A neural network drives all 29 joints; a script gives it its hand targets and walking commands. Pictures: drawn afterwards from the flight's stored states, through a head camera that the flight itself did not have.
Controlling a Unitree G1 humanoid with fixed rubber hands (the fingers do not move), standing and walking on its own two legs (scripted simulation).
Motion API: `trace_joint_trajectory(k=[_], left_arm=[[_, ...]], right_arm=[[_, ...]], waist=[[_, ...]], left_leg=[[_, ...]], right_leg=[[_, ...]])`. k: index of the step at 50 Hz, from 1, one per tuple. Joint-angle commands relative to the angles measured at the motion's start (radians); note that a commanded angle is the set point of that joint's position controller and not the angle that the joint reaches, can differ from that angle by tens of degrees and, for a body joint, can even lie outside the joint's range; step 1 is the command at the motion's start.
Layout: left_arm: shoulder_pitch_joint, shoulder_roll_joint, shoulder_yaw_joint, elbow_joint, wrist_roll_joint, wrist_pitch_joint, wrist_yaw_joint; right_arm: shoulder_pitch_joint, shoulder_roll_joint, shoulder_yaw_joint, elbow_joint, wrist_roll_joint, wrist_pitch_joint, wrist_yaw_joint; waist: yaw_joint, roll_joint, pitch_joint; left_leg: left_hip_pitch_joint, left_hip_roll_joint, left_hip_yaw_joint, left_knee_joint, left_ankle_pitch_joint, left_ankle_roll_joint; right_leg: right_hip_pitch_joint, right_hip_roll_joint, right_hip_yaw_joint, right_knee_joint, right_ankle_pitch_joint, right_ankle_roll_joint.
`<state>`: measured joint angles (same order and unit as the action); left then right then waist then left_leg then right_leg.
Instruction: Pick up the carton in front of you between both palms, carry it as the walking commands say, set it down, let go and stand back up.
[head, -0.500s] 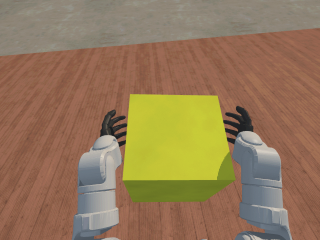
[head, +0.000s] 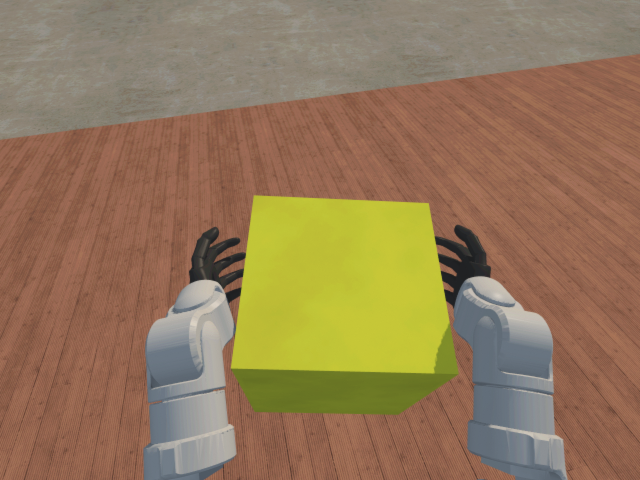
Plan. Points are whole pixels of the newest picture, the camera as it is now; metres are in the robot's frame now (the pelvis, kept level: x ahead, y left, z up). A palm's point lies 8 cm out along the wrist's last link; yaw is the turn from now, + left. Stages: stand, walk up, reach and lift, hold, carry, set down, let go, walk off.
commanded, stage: carry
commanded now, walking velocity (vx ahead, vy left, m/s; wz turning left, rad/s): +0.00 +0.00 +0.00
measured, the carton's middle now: (333, 317) +0.34 -0.01 +0.00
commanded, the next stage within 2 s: none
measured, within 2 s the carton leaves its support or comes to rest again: neither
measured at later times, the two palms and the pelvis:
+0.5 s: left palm (216, 177) +0.61 +0.17 +0.01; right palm (389, 161) +0.64 -0.14 +0.01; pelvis +0.28 -0.02 -0.06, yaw +3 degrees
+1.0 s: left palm (208, 122) +0.71 +0.18 +0.05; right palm (377, 118) +0.71 -0.12 +0.05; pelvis +0.38 +0.03 -0.06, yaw +0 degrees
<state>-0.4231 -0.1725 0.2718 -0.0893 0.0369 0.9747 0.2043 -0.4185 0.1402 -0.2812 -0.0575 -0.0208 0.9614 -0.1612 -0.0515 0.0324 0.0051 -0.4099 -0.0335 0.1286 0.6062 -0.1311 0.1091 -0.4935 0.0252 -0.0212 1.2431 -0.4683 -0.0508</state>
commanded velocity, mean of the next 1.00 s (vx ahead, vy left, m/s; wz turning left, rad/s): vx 0.00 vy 0.00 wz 0.00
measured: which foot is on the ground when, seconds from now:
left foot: down 0.00-0.30, up 0.32-0.64, down 0.66-1.00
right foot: up 0.00-0.28, down 0.30-1.00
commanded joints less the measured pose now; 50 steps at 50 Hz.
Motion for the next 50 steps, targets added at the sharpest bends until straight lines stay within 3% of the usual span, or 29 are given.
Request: trace_joint_trajectory(k=[1, 2, 4, 6, 8, 9, 11, 12, 13, 14, 15, 16, 17, 18, 19, 21, 22, 26, 28, 31, 33, 35, 36, 38, 41, 45, 47, 50], left_arm=[[-0.542, -0.756, -0.599, -0.054, -0.085, -0.053, -0.005], [-0.557, -0.743, -0.606, -0.065, -0.087, -0.064, -0.005], [-0.592, -0.714, -0.624, -0.092, -0.108, -0.080, -0.005], [-0.599, -0.691, -0.631, -0.115, -0.127, -0.089, -0.002], [-0.574, -0.666, -0.631, -0.125, -0.138, -0.086, 0.001], [-0.548, -0.648, -0.625, -0.120, -0.138, -0.081, 0.003], [-0.495, -0.608, -0.600, -0.097, -0.127, -0.065, 0.005], [-0.480, -0.585, -0.580, -0.091, -0.118, -0.054, 0.008], [-0.470, -0.556, -0.557, -0.086, -0.112, -0.043, 0.011], [-0.457, -0.518, -0.543, -0.059, -0.106, -0.033, 0.022], [-0.438, -0.490, -0.538, -0.041, -0.109, -0.026, 0.037], [-0.416, -0.489, -0.514, -0.011, -0.100, -0.013, 0.045], [-0.454, -0.573, -0.556, -0.002, -0.138, -0.009, 0.029], [-0.492, -0.645, -0.587, 0.026, -0.163, -0.011, 0.012], [-0.543, -0.714, -0.614, 0.021, -0.184, -0.018, -0.009], [-0.627, -0.810, -0.646, -0.010, -0.221, -0.041, -0.039], [-0.651, -0.835, -0.655, -0.032, -0.230, -0.052, -0.047], [-0.606, -0.793, -0.665, -0.048, -0.222, -0.084, -0.049], [-0.586, -0.746, -0.660, -0.069, -0.202, -0.099, -0.042], [-0.594, -0.729, -0.676, -0.095, -0.196, -0.103, -0.035], [-0.578, -0.720, -0.678, -0.080, -0.188, -0.092, -0.029], [-0.567, -0.694, -0.668, -0.053, -0.177, -0.073, -0.022], [-0.574, -0.696, -0.666, -0.053, -0.183, -0.065, -0.020], [-0.561, -0.694, -0.638, -0.024, -0.172, -0.056, -0.012], [-0.547, -0.699, -0.591, 0.028, -0.136, -0.043, 0.001], [-0.550, -0.688, -0.544, 0.080, -0.107, -0.028, 0.003], [-0.561, -0.689, -0.531, 0.104, -0.105, -0.023, 0.003], [-0.604, -0.710, -0.532, 0.112, -0.112, -0.021, 0.001]], right_arm=[[-0.669, 0.802, 0.735, -0.175, 0.247, -0.043, 0.037], [-0.640, 0.787, 0.722, -0.155, 0.232, -0.050, 0.033], [-0.594, 0.755, 0.690, -0.134, 0.210, -0.061, 0.021], [-0.586, 0.740, 0.684, -0.150, 0.213, -0.069, 0.013], [-0.562, 0.715, 0.678, -0.167, 0.214, -0.072, 0.002], [-0.535, 0.695, 0.673, -0.164, 0.207, -0.070, -0.005], [-0.490, 0.654, 0.660, -0.144, 0.177, -0.054, -0.023], [-0.474, 0.638, 0.650, -0.126, 0.161, -0.042, -0.030], [-0.486, 0.623, 0.636, -0.110, 0.150, -0.029, -0.036], [-0.504, 0.616, 0.620, -0.084, 0.149, -0.011, -0.041], [-0.500, 0.588, 0.593, -0.056, 0.145, 0.006, -0.047], [-0.485, 0.570, 0.573, -0.039, 0.143, 0.013, -0.056], [-0.485, 0.597, 0.558, -0.033, 0.133, 0.010, -0.062], [-0.495, 0.633, 0.540, 0.004, 0.111, 0.008, -0.058], [-0.525, 0.692, 0.535, 0.015, 0.100, 0.000, -0.049], [-0.665, 0.785, 0.570, -0.054, 0.138, -0.027, -0.025], [-0.722, 0.809, 0.594, -0.096, 0.162, -0.045, -0.015], [-0.620, 0.786, 0.612, -0.055, 0.140, -0.076, -0.022], [-0.565, 0.780, 0.617, -0.038, 0.125, -0.079, -0.025], [-0.566, 0.774, 0.632, -0.050, 0.142, -0.078, -0.016], [-0.579, 0.747, 0.629, -0.063, 0.146, -0.073, -0.014], [-0.546, 0.701, 0.601, -0.036, 0.122, -0.061, -0.022], [-0.547, 0.690, 0.592, -0.042, 0.111, -0.056, -0.029], [-0.558, 0.694, 0.586, -0.040, 0.112, -0.045, -0.032], [-0.585, 0.711, 0.598, -0.024, 0.135, -0.031, -0.023], [-0.616, 0.725, 0.596, 0.013, 0.131, -0.014, -0.027], [-0.636, 0.736, 0.593, 0.026, 0.130, -0.007, -0.031], [-0.673, 0.757, 0.583, 0.036, 0.135, -0.005, -0.031]], waist=[[-0.012, 0.032, -0.436], [-0.025, 0.057, -0.432], [-0.037, 0.082, -0.437], [-0.042, 0.086, -0.435], [-0.047, 0.089, -0.431], [-0.038, 0.091, -0.437], [0.023, 0.070, -0.457], [0.059, 0.028, -0.471], [0.110, -0.098, -0.489], [0.130, -0.241, -0.524], [0.135, -0.267, -0.629], [0.119, -0.217, -0.607], [0.084, -0.075, -0.568], [0.065, -0.004, -0.526], [0.065, -0.004, -0.509], [0.075, -0.093, -0.549], [0.076, -0.124, -0.566], [0.095, -0.142, -0.605], [0.106, -0.168, -0.614], [0.099, -0.148, -0.586], [0.083, -0.081, -0.571], [0.055, 0.034, -0.583], [0.054, 0.072, -0.577], [0.053, 0.096, -0.538], [0.050, 0.011, -0.524], [0.055, -0.095, -0.508], [0.059, -0.105, -0.502], [0.056, -0.059, -0.500]], left_leg=[[0.565, 0.287, -0.331, -0.120, 0.827, 0.056], [0.592, 0.267, -0.293, -0.103, 0.924, 0.044], [0.613, 0.204, -0.207, -0.071, 0.971, 0.009], [0.573, 0.136, -0.117, -0.039, 0.922, -0.025], [0.502, 0.101, -0.063, 0.007, 0.794, -0.038], [0.479, 0.098, -0.051, 0.057, 0.756, -0.036], [0.412, 0.085, -0.018, 0.251, 0.661, -0.065], [0.315, 0.072, -0.017, 0.356, 0.475, -0.080], [0.110, 0.012, -0.038, 0.572, 0.022, -0.105], [-0.162, -0.059, -0.116, 0.720, -0.531, -0.109], [-0.249, -0.019, -0.221, 0.792, -0.601, -0.095], [-0.286, -0.002, -0.248, 0.764, -0.546, -0.093], [-0.233, 0.035, -0.234, 0.633, -0.487, -0.087], [-0.144, 0.064, -0.194, 0.488, -0.411, -0.077], [-0.083, 0.050, -0.159, 0.395, -0.368, -0.073], [0.002, 0.007, -0.115, 0.321, -0.340, -0.076], [0.028, 0.005, -0.103, 0.285, -0.308, -0.070], [-0.012, 0.000, -0.086, 0.178, -0.156, -0.070], [-0.034, -0.002, -0.085, 0.122, -0.109, -0.074], [0.030, 0.023, -0.089, -0.021, 0.012, -0.067], [0.203, 0.078, -0.138, -0.078, 0.329, -0.038], [0.379, 0.219, -0.262, 0.031, 0.888, 0.053], [0.391, 0.244, -0.276, 0.054, 0.965, 0.079], [0.361, 0.216, -0.243, 0.047, 0.886, 0.055], [0.256, 0.179, -0.212, 0.026, 0.640, 0.033], [0.173, 0.159, -0.187, 0.018, 0.478, 0.010], [0.176, 0.164, -0.184, 0.011, 0.471, 0.005], [0.206, 0.183, -0.196, -0.001, 0.532, 0.010]], right_leg=[[-0.271, -0.038, -0.008, -0.188, 0.159, 0.019], [-0.289, -0.026, -0.029, -0.236, 0.216, 0.022], [-0.265, 0.007, -0.083, -0.387, 0.376, 0.026], [-0.165, 0.049, -0.145, -0.565, 0.545, 0.022], [-0.012, 0.083, -0.184, -0.708, 0.714, 0.011], [0.063, 0.094, -0.195, -0.773, 0.777, 0.001], [0.285, 0.060, -0.183, -0.936, 0.965, -0.017], [0.444, -0.014, -0.140, -0.952, 1.081, -0.033], [0.633, -0.192, 0.016, -0.859, 1.421, -0.110], [0.844, -0.360, 0.230, -0.659, 1.822, -0.225], [0.930, -0.448, 0.383, -0.582, 1.736, -0.320], [0.859, -0.458, 0.441, -0.615, 1.501, -0.360], [0.708, -0.410, 0.342, -0.674, 1.336, -0.313], [0.574, -0.362, 0.266, -0.734, 1.206, -0.266], [0.504, -0.308, 0.213, -0.759, 1.176, -0.206], [0.433, -0.292, 0.229, -0.790, 1.130, -0.161], [0.439, -0.281, 0.197, -0.769, 1.108, -0.149], [0.560, -0.229, 0.081, -0.677, 1.335, -0.091], [0.616, -0.218, 0.076, -0.641, 1.378, -0.084], [0.587, -0.202, 0.056, -0.596, 1.305, -0.093], [0.430, -0.176, 0.038, -0.557, 1.115, -0.076], [0.243, -0.124, 0.030, -0.546, 0.739, -0.027], [0.224, -0.096, 0.035, -0.570, 0.645, -0.001], [0.220, -0.099, 0.044, -0.618, 0.652, 0.001], [0.323, -0.132, 0.064, -0.630, 0.817, -0.049], [0.399, -0.171, 0.073, -0.605, 1.026, -0.067], [0.385, -0.173, 0.071, -0.606, 1.022, -0.065], [0.346, -0.160, 0.068, -0.615, 0.896, -0.057]])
